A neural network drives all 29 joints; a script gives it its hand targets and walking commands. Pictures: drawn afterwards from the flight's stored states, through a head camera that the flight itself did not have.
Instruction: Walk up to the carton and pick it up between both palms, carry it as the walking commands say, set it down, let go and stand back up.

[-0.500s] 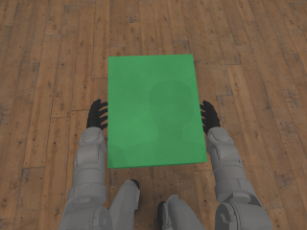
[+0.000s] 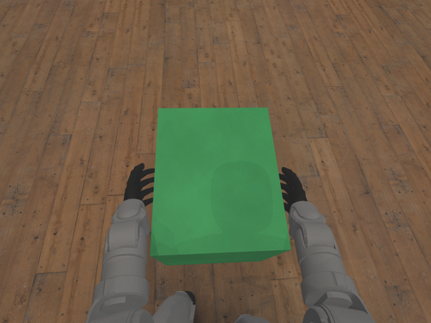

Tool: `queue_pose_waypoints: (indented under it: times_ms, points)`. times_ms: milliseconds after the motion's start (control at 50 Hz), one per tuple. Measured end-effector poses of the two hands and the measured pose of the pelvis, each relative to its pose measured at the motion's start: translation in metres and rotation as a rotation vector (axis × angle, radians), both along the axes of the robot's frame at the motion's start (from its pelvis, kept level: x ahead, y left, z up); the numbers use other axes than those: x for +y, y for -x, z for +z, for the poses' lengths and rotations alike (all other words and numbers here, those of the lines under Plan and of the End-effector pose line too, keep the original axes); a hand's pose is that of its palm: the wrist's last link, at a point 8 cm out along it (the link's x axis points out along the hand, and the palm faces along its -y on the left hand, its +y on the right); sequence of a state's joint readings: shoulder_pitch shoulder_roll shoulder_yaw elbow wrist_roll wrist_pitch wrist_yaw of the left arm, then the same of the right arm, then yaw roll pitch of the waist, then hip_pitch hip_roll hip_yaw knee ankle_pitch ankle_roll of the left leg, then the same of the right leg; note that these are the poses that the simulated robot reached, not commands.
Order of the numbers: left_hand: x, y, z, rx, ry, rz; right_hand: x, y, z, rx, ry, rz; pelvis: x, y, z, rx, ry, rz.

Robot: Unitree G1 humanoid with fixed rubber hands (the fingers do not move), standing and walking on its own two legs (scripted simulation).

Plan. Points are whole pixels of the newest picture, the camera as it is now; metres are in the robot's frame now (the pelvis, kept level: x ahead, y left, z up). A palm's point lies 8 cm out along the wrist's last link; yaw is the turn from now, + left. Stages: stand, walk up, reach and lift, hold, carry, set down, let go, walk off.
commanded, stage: reach and lift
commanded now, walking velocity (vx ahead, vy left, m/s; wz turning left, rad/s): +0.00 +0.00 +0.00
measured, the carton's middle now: (214, 191) +0.38 +0.04 -0.08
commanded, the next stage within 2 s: hold in 2.00 s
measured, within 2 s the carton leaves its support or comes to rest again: neither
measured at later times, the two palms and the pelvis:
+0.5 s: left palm (127, 198) +0.30 +0.19 +0.04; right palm (308, 199) +0.33 -0.13 +0.03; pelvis +0.01 +0.00 +0.01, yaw +0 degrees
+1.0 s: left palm (128, 190) +0.30 +0.18 +0.06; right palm (318, 204) +0.31 -0.14 +0.06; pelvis +0.01 +0.01 +0.02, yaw +0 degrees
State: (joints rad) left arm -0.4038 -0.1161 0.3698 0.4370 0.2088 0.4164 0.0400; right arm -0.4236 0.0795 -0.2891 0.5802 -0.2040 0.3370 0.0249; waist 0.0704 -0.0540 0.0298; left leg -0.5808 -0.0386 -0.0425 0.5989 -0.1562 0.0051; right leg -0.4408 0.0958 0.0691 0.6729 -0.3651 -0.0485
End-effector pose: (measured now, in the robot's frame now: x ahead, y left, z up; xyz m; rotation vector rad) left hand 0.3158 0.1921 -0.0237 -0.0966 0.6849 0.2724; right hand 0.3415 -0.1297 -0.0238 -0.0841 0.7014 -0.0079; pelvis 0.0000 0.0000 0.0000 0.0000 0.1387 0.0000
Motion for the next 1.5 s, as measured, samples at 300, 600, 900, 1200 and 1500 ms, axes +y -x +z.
queue_pose_waypoints:
  times_ms: [300,600,900,1200,1500]
  points:
    - [-0.003,0.011,0.035,-0.020,-0.003,0.000,-0.003,0.012,0.033,-0.018,-0.001,0.002,0.004,-0.005,0.009,-0.109,-0.006,0.005]
    - [-0.004,0.025,0.069,-0.045,-0.020,0.008,-0.003,0.022,0.064,-0.042,-0.001,0.022,0.000,-0.008,0.015,-0.192,-0.015,0.008]
    - [-0.006,0.018,0.083,-0.041,-0.019,-0.042,-0.006,0.029,0.079,-0.036,0.015,-0.018,0.004,-0.003,0.015,-0.243,-0.012,-0.002]
    - [-0.023,0.006,0.077,-0.030,-0.007,-0.122,-0.023,0.046,0.074,-0.020,0.003,-0.117,0.024,-0.009,0.017,-0.243,0.002,-0.018]
    - [-0.017,0.009,0.077,-0.044,-0.004,-0.103,-0.017,0.042,0.076,-0.031,-0.006,-0.105,0.027,-0.014,0.017,-0.225,0.003,-0.011]
